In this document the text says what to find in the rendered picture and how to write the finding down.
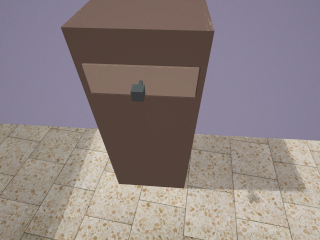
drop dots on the cabinet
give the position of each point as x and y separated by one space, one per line
148 143

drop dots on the handle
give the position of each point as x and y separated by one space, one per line
138 92

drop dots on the drawer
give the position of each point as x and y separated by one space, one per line
176 81

